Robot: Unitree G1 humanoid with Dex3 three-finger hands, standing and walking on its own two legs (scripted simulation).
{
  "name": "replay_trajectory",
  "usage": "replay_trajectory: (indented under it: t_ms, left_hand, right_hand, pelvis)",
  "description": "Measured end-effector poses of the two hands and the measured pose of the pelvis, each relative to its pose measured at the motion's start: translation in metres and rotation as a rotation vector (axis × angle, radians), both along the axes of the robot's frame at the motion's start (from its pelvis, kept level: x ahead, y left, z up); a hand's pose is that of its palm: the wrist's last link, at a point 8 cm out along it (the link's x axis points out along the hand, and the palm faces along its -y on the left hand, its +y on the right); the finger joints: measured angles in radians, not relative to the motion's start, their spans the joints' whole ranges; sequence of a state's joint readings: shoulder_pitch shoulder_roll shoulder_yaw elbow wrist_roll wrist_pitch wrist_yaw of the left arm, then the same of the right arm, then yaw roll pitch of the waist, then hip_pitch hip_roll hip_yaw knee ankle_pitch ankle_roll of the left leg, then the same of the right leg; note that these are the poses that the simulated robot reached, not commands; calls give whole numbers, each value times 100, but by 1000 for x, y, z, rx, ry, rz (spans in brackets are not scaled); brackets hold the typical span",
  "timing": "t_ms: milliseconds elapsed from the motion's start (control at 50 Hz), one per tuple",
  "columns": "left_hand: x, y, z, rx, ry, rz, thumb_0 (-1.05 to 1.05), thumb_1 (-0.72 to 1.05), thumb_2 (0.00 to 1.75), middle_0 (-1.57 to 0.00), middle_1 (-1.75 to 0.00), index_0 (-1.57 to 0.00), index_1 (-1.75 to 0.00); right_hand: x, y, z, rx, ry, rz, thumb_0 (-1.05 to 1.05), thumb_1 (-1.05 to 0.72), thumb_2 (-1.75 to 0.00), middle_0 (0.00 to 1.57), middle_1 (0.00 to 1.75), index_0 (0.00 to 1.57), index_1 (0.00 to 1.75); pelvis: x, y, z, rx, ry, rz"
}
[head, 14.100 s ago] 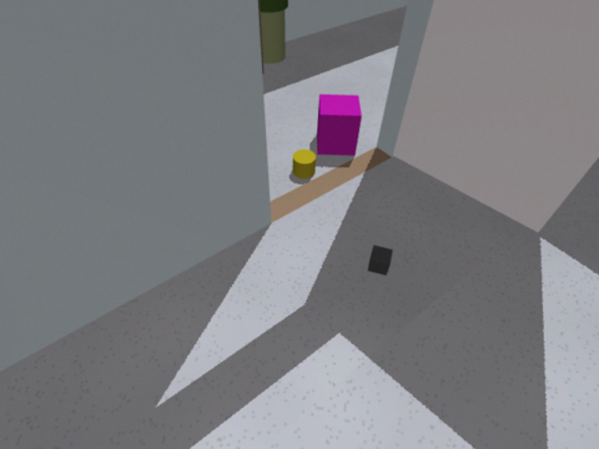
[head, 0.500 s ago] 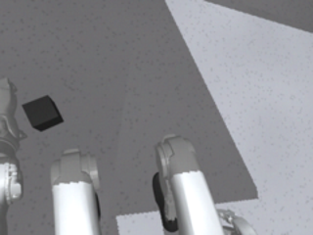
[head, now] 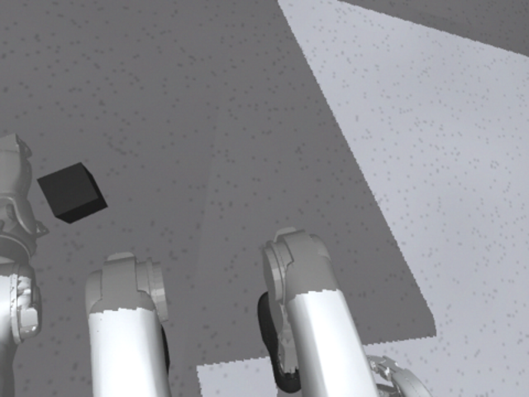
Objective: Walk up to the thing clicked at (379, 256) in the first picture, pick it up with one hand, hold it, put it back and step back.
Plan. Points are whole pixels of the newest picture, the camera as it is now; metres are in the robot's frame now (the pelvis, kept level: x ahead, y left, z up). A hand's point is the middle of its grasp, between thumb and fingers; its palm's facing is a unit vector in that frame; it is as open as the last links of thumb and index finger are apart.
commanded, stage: approach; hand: left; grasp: from above
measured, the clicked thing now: (74, 194) +0.47 +0.27 -0.30
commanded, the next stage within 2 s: close in in 0.74 s
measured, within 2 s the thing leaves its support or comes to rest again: neither
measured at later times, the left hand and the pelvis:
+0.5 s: hand (52, 160) +0.49 +0.26 -0.16, palm faces -0.38 -0.18 -0.90, open 14.3 cm; pelvis +0.00 +0.00 +0.00, yaw -1 degrees
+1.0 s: hand (39, 179) +0.46 +0.29 -0.18, palm faces -0.38 -0.18 -0.91, open 14.2 cm; pelvis +0.00 +0.00 -0.01, yaw -1 degrees
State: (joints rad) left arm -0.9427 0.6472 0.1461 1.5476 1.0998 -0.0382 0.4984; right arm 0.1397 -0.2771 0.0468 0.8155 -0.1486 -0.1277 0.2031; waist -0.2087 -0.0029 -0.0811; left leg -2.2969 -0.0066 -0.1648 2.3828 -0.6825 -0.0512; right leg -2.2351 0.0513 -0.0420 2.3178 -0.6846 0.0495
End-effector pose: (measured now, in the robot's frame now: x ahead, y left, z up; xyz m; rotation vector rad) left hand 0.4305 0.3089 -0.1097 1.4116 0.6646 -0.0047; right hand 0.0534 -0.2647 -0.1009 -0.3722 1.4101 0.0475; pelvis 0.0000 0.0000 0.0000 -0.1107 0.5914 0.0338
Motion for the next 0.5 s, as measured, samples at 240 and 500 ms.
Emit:
replay_trajectory:
  t_ms: [240, 500]
  left_hand:
    - [41, -28, -3, -8, -43, -36, 0, -54, 98, -16, -97, -14, -99]
    - [60, -45, 10, 4, -1, -5, 0, -58, 102, -11, -99, -9, -101]
  right_hand:
    - [-11, -2, 6, -27, 15, 12, 0, -91, -90, 20, 30, 20, 30]
    - [-44, 7, 9, 28, 70, -75, 0, -91, -90, 20, 30, 20, 30]
  pelvis:
    - [1, 0, -5, -9, 7, -6]
    - [3, 1, 0, -9, 19, -17]
